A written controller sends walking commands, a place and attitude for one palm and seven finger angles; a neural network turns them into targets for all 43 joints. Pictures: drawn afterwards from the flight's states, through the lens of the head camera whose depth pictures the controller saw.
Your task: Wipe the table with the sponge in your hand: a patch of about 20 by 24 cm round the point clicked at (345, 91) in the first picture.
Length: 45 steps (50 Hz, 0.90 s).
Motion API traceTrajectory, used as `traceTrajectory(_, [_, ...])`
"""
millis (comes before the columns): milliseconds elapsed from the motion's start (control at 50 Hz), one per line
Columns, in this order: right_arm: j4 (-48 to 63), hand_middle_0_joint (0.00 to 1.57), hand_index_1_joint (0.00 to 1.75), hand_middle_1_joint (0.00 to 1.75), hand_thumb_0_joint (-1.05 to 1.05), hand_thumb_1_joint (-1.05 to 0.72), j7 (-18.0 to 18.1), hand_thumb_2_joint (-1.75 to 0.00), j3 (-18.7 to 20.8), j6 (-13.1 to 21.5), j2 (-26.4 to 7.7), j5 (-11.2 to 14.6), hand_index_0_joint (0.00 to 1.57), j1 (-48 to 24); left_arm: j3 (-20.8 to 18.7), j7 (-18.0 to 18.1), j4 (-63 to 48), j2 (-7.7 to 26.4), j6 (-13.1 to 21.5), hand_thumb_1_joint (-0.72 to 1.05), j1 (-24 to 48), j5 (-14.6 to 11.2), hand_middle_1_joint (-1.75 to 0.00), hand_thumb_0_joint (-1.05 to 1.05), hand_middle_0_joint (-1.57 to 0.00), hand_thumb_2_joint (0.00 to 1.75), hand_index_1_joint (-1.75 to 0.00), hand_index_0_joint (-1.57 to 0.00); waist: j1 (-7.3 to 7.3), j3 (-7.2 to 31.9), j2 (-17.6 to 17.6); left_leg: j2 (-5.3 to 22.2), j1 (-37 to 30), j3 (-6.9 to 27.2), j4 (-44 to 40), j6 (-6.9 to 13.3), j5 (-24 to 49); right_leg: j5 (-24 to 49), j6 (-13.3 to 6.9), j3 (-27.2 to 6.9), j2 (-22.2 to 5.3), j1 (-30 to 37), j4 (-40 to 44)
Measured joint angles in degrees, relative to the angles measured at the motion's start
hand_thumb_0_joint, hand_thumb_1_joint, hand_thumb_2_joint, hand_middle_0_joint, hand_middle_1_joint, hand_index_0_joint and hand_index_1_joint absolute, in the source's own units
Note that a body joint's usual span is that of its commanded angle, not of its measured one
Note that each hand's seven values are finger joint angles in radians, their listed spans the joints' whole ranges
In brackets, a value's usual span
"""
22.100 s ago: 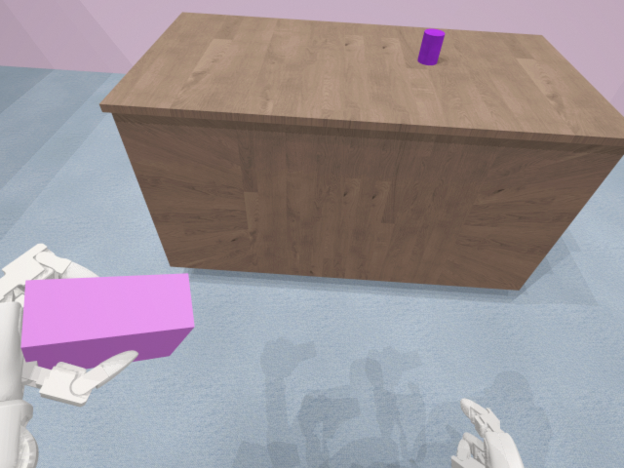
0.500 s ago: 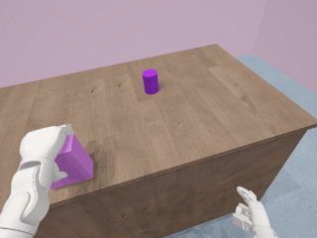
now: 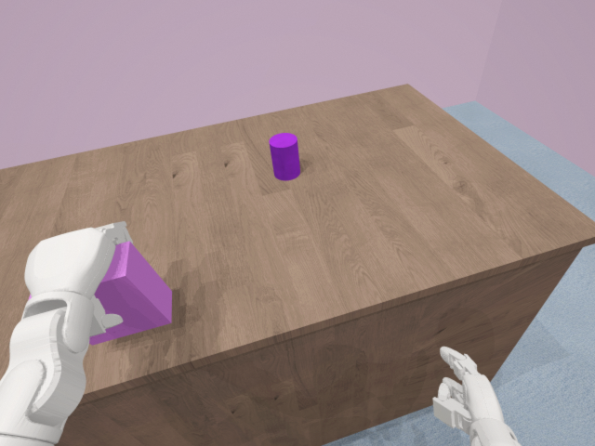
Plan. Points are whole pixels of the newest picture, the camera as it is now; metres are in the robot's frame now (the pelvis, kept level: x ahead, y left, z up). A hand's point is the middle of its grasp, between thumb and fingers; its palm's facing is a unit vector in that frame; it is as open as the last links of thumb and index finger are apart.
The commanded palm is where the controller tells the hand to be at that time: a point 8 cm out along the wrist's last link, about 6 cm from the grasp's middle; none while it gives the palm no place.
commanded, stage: move the sponge above the wiping area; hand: left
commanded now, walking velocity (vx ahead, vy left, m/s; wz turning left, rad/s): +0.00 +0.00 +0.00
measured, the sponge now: (118, 303) +0.25 +0.30 +0.08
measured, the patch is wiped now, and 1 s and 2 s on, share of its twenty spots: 0.00 0.00 0.00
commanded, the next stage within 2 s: none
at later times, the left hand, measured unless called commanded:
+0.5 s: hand (78, 277) +0.24 +0.32 +0.15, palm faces +0.19 -0.05 -0.98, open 9.8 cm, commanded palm +0.19 +0.30 +0.20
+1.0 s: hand (83, 270) +0.25 +0.32 +0.15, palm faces +0.15 -0.04 -0.99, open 9.8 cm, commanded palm +0.20 +0.29 +0.20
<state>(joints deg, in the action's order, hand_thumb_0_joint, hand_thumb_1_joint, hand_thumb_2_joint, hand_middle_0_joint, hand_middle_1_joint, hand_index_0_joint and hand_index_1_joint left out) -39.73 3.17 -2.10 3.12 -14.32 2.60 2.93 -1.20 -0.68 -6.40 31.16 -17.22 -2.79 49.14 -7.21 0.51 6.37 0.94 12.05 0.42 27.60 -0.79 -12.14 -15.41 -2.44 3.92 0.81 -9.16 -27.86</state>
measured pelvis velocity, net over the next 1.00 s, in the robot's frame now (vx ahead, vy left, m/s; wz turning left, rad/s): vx -0.01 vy -0.01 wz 0.00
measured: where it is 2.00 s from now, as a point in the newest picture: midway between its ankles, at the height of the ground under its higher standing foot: outside the picture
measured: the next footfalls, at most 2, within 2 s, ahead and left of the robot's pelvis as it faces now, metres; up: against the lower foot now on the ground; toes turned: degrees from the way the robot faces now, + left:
none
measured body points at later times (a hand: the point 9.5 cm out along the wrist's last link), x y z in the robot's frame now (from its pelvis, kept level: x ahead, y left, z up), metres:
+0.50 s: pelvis -0.01 +0.00 +0.00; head -0.03 -0.04 +0.45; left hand +0.22 +0.31 +0.20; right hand +0.25 -0.17 -0.07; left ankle +0.03 +0.13 -0.74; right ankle +0.00 -0.09 -0.74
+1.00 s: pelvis -0.01 -0.01 +0.00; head -0.04 -0.05 +0.45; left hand +0.23 +0.31 +0.20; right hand +0.23 -0.20 -0.08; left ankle +0.03 +0.13 -0.74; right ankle +0.00 -0.09 -0.74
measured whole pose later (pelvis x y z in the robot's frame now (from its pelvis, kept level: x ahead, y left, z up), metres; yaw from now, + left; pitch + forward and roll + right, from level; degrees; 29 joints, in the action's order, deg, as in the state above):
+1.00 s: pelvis -0.01 -0.01 +0.00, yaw +0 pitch -4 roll +0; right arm -40.9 3.7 -3.0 2.3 -14.2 3.5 2.2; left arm -1.5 -1.5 -0.5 32.0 -23.3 3.8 48.8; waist -6.5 0.6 7.0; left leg 1.4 11.4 0.6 26.2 -1.2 -10.4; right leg -13.9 -2.9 4.0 1.3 -8.8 -26.9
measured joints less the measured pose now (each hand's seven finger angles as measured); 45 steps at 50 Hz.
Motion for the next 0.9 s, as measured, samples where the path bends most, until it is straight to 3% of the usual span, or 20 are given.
traceTrajectory(80, [0.0,0.20,0.30,0.30,0.02,-0.90,-0.4,-0.90,-0.3,-0.8,-0.4,0.4,0.20,-0.7,-0.7,-0.3,0.5,0.2,-4.3,-0.46,0.1,-0.3,-1.34,0.00,-0.76,1.02,-1.34,-0.76,-0.25,0.2,0.3,-0.3,0.1,0.1,0.0,0.2,0.1,0.0,0.2,0.1,-0.3,0.0,0.0])
traceTrajectory(160, [0.3,0.20,0.30,0.30,0.02,-0.90,0.1,-0.90,-0.5,-0.8,-1.0,0.8,0.20,-1.2,1.3,-2.9,0.9,-0.4,-6.5,-0.46,0.4,0.2,-1.34,0.00,-0.76,1.02,-1.35,-0.76,-0.60,-0.1,0.5,-0.8,0.5,0.6,0.1,0.5,0.4,0.1,0.5,0.7,-0.7,-0.1,-0.1])
traceTrajectory(260, [0.7,0.20,0.30,0.30,0.02,-0.90,0.9,-0.90,-0.6,0.3,-0.5,0.2,0.20,-1.5,5.4,-4.7,-1.3,-1.6,-2.8,-0.46,-0.1,1.2,-1.34,0.00,-0.76,1.02,-1.34,-0.76,-1.17,-0.8,0.3,-1.1,0.4,0.9,0.2,0.7,0.6,0.2,0.6,1.0,-1.0,0.1,-0.1])
traceTrajectory(360, [0.2,0.20,0.30,0.30,0.02,-0.90,0.6,-0.90,-1.1,0.7,1.1,-0.3,0.20,-1.6,5.6,-1.8,-2.8,-0.9,0.4,-0.46,0.4,2.1,-1.34,0.00,-0.77,1.02,-1.34,-0.76,-1.44,-0.8,-0.5,-0.6,-0.6,0.5,-0.2,0.5,0.5,0.5,0.3,0.5,-0.5,1.0,0.6])
traceTrajectory(480, [-0.5,0.20,0.30,0.30,0.02,-0.90,-0.7,-0.90,-1.5,-1.0,1.2,0.2,0.21,-2.0,0.9,0.5,-1.2,-0.3,-5.0,-0.46,2.6,0.4,-1.34,0.00,-0.76,1.02,-1.34,-0.76,-0.91,0.0,-0.1,-0.2,-1.1,0.1,-1.0,0.2,1.0,1.1,0.2,0.1,-0.2,1.3,1.2])
traceTrajectory(540, [-0.1,0.20,0.30,0.30,0.02,-0.90,-0.8,-0.90,-1.5,-1.7,0.4,0.7,0.21,-2.0,-0.4,-1.1,-1.4,-0.1,-7.7,-0.46,1.4,-0.4,-1.34,0.00,-0.76,1.02,-1.35,-0.76,-0.43,0.4,0.5,-0.3,-0.7,0.1,-1.0,0.3,1.1,1.1,0.3,0.1,-0.2,0.8,1.1])
traceTrajectory(600, [0.4,0.20,0.30,0.30,0.02,-0.90,-0.4,-0.90,-1.3,-1.8,-0.6,1.0,0.21,-1.7,0.8,-3.6,-1.0,-0.3,-8.5,-0.46,-0.3,-0.5,-1.34,0.00,-0.76,1.02,-1.35,-0.76,-0.18,0.3,0.9,-0.4,-0.2,0.4,-0.7,0.4,1.2,1.0,0.4,0.4,-0.4,0.4,0.7])
traceTrajectory(660, [0.6,0.20,0.30,0.30,0.02,-0.90,0.4,-0.90,-1.0,-1.3,-1.3,0.8,0.20,-1.4,3.7,-5.8,-0.1,-0.6,-7.1,-0.46,-0.9,0.6,-1.34,0.00,-0.76,1.02,-1.35,-0.76,-0.38,-0.4,0.7,-0.5,0.2,0.7,-0.2,0.4,1.2,0.8,0.3,0.7,-0.5,0.1,0.1])
traceTrajectory(720, [0.3,0.20,0.30,0.30,0.02,-0.90,1.4,-0.90,-0.6,-0.1,-1.3,0.3,0.20,-0.8,5.7,-6.2,-0.1,-0.8,-2.9,-0.46,-0.8,1.5,-1.34,0.00,-0.76,1.02,-1.35,-0.76,-0.83,-1.4,0.2,-0.4,-0.1,1.0,0.1,0.3,1.2,0.8,0.1,1.0,-0.3,0.5,0.0])
traceTrajectory(800, [-0.4,0.20,0.30,0.30,0.02,-0.90,2.1,-0.90,-0.1,1.6,-0.2,-0.3,0.20,0.2,5.6,-2.6,-1.1,-0.3,2.3,-0.46,0.4,2.0,-1.34,0.00,-0.77,1.02,-1.34,-0.76,-1.33,-1.7,-0.3,0.0,-0.8,1.0,-0.1,-0.1,1.1,1.0,-0.3,0.9,0.2,1.4,0.6])
traceTrajectory(840, [-1.0,0.20,0.30,0.30,0.02,-0.90,1.8,-0.90,-0.1,1.6,0.2,-0.1,0.20,0.2,4.6,-0.5,-0.4,-0.1,2.4,-0.46,2.0,1.7,-1.34,0.00,-0.77,1.02,-1.34,-0.76,-1.36,-1.5,-0.3,0.3,-1.3,0.8,-0.5,-0.3,1.2,1.3,-0.5,0.7,0.4,1.7,1.0])
traceTrajectory(900, [-1.9,0.20,0.30,0.30,0.02,-0.90,1.3,-0.90,-0.4,0.7,0.7,0.3,0.20,-0.3,2.6,1.5,2.9,-0.1,-0.4,-0.46,5.6,0.7,-1.34,0.00,-0.77,1.02,-1.34,-0.76,-0.87,-0.9,-0.1,0.4,-1.4,0.7,-1.0,-0.5,1.4,1.5,-0.5,0.5,0.6,1.7,1.4])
